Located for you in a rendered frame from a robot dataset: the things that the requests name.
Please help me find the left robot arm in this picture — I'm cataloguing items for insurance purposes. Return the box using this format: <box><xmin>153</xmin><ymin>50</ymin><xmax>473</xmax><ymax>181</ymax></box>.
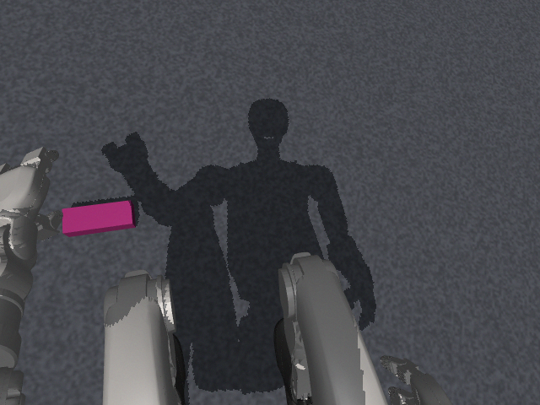
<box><xmin>0</xmin><ymin>213</ymin><xmax>38</xmax><ymax>405</ymax></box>

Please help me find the right robot hand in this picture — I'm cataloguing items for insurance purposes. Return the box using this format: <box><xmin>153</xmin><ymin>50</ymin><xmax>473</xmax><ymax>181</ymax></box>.
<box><xmin>381</xmin><ymin>355</ymin><xmax>453</xmax><ymax>405</ymax></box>

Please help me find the right robot foot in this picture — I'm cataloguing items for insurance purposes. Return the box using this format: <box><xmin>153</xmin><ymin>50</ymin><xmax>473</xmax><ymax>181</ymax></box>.
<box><xmin>273</xmin><ymin>318</ymin><xmax>313</xmax><ymax>405</ymax></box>

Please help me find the small box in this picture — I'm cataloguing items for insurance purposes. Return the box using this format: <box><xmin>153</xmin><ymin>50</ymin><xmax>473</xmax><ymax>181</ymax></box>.
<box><xmin>62</xmin><ymin>200</ymin><xmax>136</xmax><ymax>237</ymax></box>

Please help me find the left robot hand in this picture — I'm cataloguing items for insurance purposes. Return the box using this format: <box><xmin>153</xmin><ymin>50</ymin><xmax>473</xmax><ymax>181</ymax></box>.
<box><xmin>0</xmin><ymin>147</ymin><xmax>63</xmax><ymax>240</ymax></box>

